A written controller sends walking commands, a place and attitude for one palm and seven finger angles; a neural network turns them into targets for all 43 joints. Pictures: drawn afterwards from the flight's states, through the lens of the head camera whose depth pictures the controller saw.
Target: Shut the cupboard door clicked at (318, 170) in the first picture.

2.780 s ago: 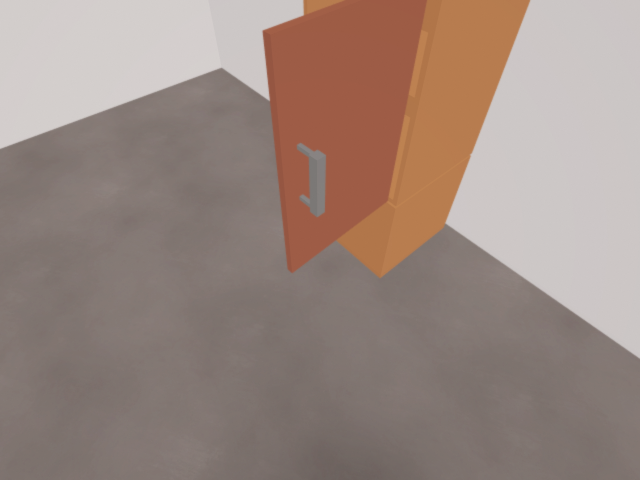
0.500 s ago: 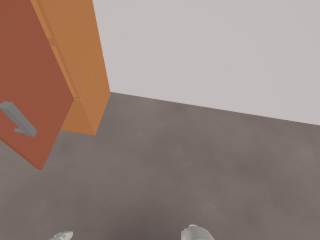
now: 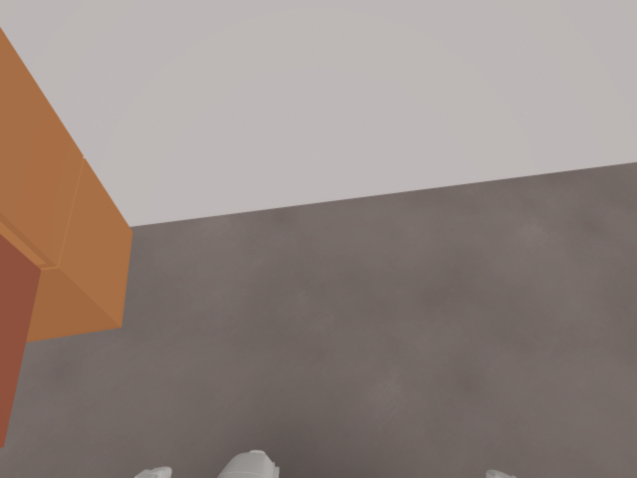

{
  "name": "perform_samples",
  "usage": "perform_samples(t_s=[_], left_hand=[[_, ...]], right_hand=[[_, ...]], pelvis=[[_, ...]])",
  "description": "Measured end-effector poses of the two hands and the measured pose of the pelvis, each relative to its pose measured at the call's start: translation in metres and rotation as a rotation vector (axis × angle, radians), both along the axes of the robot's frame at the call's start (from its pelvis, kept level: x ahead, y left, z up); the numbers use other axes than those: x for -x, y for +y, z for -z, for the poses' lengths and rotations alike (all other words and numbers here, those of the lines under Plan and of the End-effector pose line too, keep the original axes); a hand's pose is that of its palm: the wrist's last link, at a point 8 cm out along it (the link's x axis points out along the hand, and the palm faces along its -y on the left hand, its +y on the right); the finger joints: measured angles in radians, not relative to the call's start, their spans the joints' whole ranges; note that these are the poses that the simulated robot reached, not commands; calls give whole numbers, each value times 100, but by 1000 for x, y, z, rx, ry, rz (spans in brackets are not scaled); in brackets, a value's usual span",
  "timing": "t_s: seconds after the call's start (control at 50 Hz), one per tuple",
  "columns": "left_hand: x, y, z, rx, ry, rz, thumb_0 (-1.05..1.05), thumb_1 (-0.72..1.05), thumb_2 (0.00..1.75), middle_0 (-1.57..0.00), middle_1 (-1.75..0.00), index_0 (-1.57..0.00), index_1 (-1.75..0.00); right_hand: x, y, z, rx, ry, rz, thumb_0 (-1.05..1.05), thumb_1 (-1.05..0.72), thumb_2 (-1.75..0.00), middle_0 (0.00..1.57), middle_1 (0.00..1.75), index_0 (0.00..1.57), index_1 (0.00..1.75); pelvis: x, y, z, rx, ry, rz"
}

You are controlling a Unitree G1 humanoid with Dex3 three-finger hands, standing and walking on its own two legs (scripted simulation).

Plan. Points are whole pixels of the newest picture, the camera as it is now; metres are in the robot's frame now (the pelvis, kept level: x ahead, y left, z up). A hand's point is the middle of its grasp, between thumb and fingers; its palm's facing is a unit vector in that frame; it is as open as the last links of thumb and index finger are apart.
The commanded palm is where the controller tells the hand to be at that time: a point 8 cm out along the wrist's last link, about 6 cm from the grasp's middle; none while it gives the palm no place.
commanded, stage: walk around to get in front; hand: left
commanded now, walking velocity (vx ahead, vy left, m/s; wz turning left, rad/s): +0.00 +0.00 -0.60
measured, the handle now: out of the picture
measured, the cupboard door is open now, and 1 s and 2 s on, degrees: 93 93 93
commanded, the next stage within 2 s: none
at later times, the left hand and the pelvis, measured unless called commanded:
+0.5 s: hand (211, 441) +0.18 +0.17 -0.16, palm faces -0.31 -0.91 -0.26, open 7.4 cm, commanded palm none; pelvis +0.01 +0.00 -0.01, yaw -19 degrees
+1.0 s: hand (240, 429) +0.19 +0.13 -0.18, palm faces -0.48 -0.85 -0.21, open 7.4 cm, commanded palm none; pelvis +0.04 +0.00 -0.01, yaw -34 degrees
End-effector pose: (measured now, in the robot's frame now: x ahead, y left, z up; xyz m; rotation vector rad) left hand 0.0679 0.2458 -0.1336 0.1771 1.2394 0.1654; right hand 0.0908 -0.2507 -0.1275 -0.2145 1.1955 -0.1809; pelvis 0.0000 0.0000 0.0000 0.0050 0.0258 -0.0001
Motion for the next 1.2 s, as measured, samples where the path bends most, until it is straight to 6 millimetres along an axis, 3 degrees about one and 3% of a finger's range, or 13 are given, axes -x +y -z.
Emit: perform_samples(t_s=[0.1,0.28,0.38,0.5,0.56,0.66,0.8,1.0,1.1,1.2], left_hand=[[-6,24,19,22,28,8,1,90,90,-20,-30,-20,-30],[-41,37,4,20,45,121,1,91,90,-20,-30,-20,-30],[-70,18,0,5,47,227,1,91,90,-19,-30,-19,-29],[-115,-29,-4,-35,-45,367,1,91,90,-19,-30,-20,-29],[-126,-49,-13,-52,-91,401,1,91,90,-20,-30,-20,-30],[-125,-69,-24,-59,-84,434,1,90,90,-20,-30,-20,-30],[-125,-84,-19,-28,-33,492,1,90,90,-20,-30,-20,-30],[-145,-66,11,1,42,531,1,90,90,-20,-30,-20,-30],[-170,-68,9,-2,56,600,1,90,90,-20,-30,-20,-30],[-193,-87,1,-12,50,682,1,91,90,-20,-30,-20,-30]], right_hand=[[-5,20,-5,36,-62,17,1,-91,-89,20,30,20,30],[41,31,-21,46,7,111,1,-90,-89,20,30,20,30],[79,22,-11,21,41,224,1,-90,-89,20,30,20,30],[134,-2,23,-32,104,359,1,-90,-89,20,30,20,30],[151,-13,32,-44,148,407,1,-91,-89,20,30,20,30],[151,-23,20,-56,117,459,1,-91,-89,19,30,20,30],[136,-28,8,-43,36,511,1,-91,-89,19,30,20,30],[107,-16,-4,37,-54,566,1,-91,-89,20,30,20,30],[121,1,-14,49,-22,595,1,-91,-89,20,30,20,30],[147,12,-14,29,14,673,1,-90,-89,20,30,20,30]], pelvis=[[-6,22,9,18,3,53],[-12,29,-8,46,7,178],[-14,23,-6,38,-1,252],[-13,-1,12,1,-15,330],[-9,-8,12,1,-27,357],[-7,-18,0,-22,-27,411],[-13,-22,-6,-29,-11,490],[-37,-3,6,2,16,593],[-42,-1,-1,10,10,668],[-44,-6,-6,26,16,738]])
